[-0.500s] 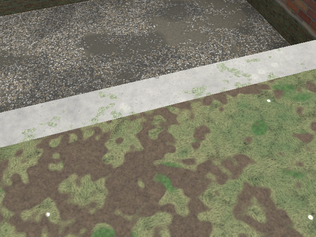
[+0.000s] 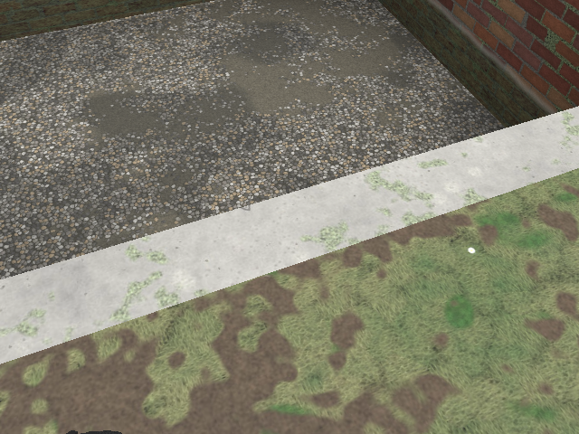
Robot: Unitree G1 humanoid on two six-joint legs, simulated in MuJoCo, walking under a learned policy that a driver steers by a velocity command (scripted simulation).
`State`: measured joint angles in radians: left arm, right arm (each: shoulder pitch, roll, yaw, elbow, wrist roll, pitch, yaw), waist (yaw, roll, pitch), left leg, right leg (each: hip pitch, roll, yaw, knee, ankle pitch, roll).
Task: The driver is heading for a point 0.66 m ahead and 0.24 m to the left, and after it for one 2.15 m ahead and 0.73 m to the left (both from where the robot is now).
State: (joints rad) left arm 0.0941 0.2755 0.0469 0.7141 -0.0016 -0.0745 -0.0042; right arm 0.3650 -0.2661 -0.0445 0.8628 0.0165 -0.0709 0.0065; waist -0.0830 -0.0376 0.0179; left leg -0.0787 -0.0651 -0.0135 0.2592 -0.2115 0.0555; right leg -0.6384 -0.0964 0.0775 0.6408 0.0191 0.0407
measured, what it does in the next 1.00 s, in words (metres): walks ahead, turning left: right foot, then left foot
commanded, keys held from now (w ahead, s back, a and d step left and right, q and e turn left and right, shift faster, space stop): w+q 0.92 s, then q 0.08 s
